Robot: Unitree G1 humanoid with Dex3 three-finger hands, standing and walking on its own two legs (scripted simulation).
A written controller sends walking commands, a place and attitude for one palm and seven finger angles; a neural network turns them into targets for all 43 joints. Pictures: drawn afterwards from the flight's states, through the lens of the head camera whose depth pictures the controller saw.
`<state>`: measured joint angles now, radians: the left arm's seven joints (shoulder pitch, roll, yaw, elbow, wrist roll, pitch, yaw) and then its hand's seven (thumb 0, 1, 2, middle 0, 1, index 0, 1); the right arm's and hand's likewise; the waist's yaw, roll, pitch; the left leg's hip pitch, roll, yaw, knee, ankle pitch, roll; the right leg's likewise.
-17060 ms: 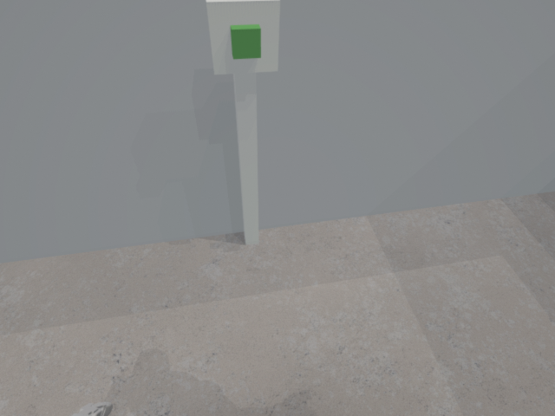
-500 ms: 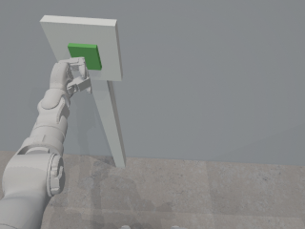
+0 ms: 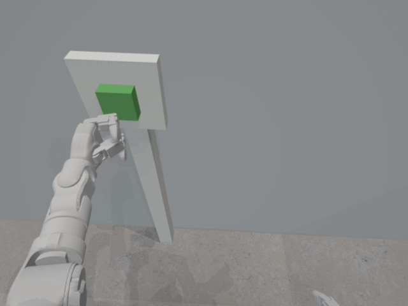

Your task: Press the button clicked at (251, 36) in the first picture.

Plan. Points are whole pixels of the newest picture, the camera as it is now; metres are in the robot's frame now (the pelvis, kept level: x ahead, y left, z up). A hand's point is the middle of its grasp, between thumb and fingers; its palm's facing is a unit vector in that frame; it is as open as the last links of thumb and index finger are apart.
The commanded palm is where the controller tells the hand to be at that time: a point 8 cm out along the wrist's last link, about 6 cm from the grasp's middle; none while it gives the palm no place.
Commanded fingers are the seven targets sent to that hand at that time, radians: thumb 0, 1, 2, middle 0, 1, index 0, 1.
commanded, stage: pull the fist back off the button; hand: left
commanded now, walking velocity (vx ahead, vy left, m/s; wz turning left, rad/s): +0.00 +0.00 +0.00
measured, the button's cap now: (119, 101) +0.48 +0.18 +0.15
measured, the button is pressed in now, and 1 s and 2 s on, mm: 0 0 0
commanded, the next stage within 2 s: draw the hand back to the body in 0.34 s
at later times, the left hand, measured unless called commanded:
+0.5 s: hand (112, 165) +0.34 +0.17 +0.12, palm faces -0.03 -1.00 +0.00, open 3.1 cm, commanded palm +0.31 +0.23 +0.13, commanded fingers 0.00 0.90 0.90 -1.30 -1.50 -1.30 -1.50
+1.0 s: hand (77, 197) +0.26 +0.19 +0.15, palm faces +0.06 -0.99 -0.13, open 3.1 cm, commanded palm +0.22 +0.25 +0.16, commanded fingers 0.00 0.90 0.90 -1.30 -1.50 -1.30 -1.50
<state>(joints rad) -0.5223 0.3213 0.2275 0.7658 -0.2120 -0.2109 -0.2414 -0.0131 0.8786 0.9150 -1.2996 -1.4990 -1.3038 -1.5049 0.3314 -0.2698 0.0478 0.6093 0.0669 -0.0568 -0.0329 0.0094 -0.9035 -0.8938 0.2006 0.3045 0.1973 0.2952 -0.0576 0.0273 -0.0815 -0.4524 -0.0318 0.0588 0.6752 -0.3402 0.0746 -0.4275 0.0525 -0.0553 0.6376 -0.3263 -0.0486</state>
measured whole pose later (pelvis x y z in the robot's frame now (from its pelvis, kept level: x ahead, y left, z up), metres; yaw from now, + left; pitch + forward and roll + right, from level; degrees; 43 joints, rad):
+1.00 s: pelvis +0.00 -0.01 +0.01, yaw +1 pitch -2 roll -1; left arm 0.10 0.30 0.19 -0.08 -0.23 0.03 -0.18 0.01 0.90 0.90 -1.30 -1.50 -1.30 -1.50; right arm 0.22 -0.26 0.06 0.58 0.06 -0.12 -0.07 0.01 -0.90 -0.89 0.20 0.30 0.20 0.30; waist 0.02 0.06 -0.06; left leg -0.23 -0.04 0.04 0.55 -0.29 0.07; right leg -0.20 0.05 -0.07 0.50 -0.28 -0.05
